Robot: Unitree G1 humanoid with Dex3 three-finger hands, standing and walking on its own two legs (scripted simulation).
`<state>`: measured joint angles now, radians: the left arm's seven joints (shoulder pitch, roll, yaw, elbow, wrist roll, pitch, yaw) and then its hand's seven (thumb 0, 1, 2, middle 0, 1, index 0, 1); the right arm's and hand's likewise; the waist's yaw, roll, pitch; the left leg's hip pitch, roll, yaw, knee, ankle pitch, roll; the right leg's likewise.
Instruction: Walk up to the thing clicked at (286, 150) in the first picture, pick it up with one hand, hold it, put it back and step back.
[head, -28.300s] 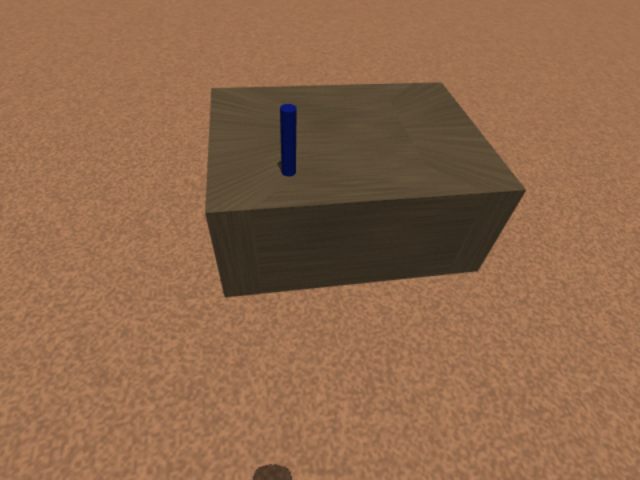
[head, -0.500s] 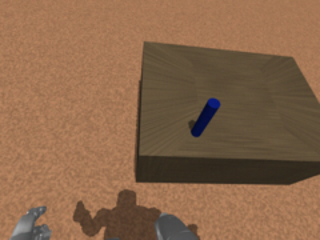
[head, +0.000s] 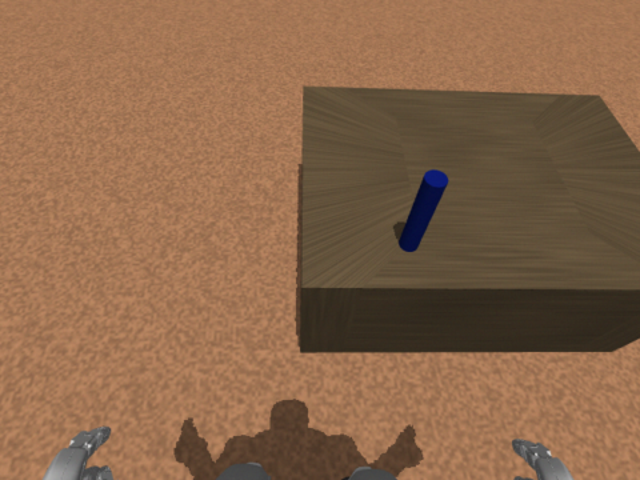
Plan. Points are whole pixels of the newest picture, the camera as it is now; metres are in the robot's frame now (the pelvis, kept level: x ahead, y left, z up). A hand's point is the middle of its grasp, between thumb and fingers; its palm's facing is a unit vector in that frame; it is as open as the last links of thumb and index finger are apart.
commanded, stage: step back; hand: right
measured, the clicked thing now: (420, 214) +0.65 -0.24 -0.20
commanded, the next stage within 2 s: none
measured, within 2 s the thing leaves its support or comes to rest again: neither
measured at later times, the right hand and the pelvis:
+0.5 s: hand out of the picture -0.02 -0.30 -0.13, palm faces +0.03 +0.89 -0.45, open 7.4 cm; pelvis -0.14 -0.02 -0.01, yaw -6 degrees
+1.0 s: hand out of the picture -0.20 -0.31 -0.14, palm faces -0.08 +0.89 -0.44, open 7.4 cm; pelvis -0.28 -0.04 +0.00, yaw +2 degrees
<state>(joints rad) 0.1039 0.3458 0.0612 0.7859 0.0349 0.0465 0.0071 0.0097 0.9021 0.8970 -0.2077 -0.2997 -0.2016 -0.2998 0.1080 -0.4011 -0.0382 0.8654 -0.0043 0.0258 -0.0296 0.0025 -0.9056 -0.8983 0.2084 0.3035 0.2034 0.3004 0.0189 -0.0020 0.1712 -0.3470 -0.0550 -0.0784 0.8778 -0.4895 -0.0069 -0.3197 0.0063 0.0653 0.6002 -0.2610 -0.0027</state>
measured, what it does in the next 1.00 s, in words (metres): walks backwards: left foot, then right foot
